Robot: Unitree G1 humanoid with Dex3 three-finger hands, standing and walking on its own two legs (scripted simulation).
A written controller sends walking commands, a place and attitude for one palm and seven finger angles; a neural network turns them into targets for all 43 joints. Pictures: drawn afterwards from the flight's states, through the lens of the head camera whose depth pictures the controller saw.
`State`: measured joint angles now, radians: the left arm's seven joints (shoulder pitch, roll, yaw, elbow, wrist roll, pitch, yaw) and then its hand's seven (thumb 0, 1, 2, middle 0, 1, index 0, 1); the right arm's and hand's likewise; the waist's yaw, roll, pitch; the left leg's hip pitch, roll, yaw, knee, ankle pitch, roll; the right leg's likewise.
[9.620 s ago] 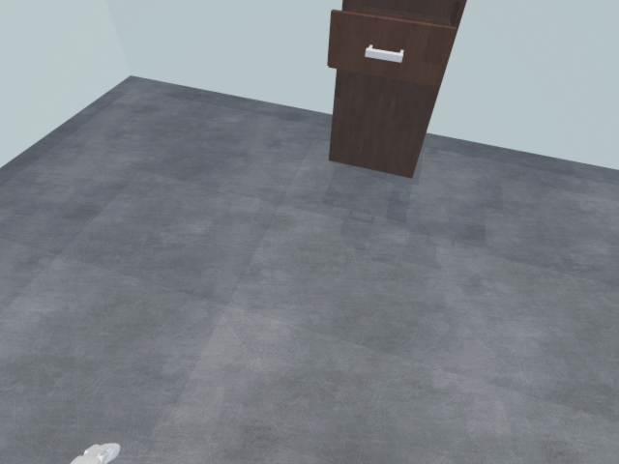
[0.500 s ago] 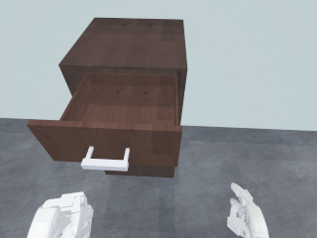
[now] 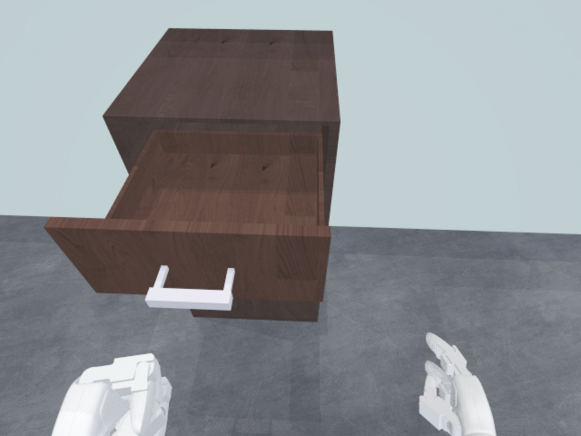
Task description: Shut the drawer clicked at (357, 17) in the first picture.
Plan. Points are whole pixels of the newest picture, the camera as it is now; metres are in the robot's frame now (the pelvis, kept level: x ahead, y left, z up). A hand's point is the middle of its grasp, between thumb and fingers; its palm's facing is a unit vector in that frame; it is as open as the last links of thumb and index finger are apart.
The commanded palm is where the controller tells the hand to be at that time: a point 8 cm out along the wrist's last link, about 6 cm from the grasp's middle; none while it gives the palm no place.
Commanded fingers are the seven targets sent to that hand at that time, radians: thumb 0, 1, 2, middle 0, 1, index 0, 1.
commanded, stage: bring the fist close to the handle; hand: left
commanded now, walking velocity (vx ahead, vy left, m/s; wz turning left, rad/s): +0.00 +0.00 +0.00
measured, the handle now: (193, 286) +0.33 +0.18 +0.01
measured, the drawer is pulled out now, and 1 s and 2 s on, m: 0.27 0.27 0.26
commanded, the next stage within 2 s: push the drawer shut in 1.32 s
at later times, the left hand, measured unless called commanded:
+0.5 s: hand (189, 383) +0.18 +0.14 +0.05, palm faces +0.04 -1.00 -0.02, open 3.3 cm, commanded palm +0.15 +0.19 +0.05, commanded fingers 0.00 0.90 0.90 -1.40 -1.60 -1.40 -1.60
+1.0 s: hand (204, 364) +0.22 +0.14 +0.00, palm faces +0.03 -1.00 -0.03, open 3.3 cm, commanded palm +0.19 +0.20 +0.01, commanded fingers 0.00 0.90 0.90 -1.40 -1.60 -1.40 -1.60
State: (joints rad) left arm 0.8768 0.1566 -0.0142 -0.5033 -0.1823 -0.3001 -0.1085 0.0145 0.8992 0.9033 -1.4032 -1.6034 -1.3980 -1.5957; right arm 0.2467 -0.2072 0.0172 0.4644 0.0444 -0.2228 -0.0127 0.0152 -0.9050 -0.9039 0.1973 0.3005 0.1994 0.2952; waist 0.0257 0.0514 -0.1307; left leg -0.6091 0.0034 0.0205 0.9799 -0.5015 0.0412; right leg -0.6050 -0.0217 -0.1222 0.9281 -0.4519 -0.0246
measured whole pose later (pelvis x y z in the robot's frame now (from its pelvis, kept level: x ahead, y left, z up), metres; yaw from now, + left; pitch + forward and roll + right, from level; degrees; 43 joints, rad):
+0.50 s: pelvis +0.00 -0.01 -0.02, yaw +0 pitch +12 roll -2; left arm 0.67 0.15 -0.01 -0.29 -0.16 -0.37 -0.08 0.02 0.90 0.90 -1.40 -1.60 -1.40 -1.60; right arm 0.25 -0.22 0.01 0.47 0.02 -0.17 -0.02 0.01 -0.91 -0.90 0.20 0.30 0.20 0.30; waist 0.00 0.03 -0.14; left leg -0.75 0.01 0.02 1.07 -0.53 0.03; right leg -0.75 -0.02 -0.12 1.02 -0.49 -0.04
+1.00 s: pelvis +0.00 -0.01 -0.04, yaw -1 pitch +17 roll -2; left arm 0.47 0.16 0.02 -0.11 -0.16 -0.42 -0.06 0.02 0.90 0.90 -1.40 -1.60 -1.40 -1.60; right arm 0.22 -0.23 0.01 0.48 0.00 -0.13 -0.01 0.01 -0.91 -0.90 0.20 0.30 0.20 0.30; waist -0.02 0.02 -0.16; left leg -0.93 0.02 0.02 1.20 -0.58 0.03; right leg -0.93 -0.02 -0.12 1.15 -0.53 -0.04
